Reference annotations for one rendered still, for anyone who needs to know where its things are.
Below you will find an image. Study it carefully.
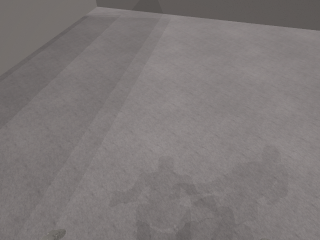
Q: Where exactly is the left robot hand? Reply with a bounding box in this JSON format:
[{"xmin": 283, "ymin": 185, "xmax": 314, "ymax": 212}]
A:
[{"xmin": 40, "ymin": 229, "xmax": 66, "ymax": 240}]

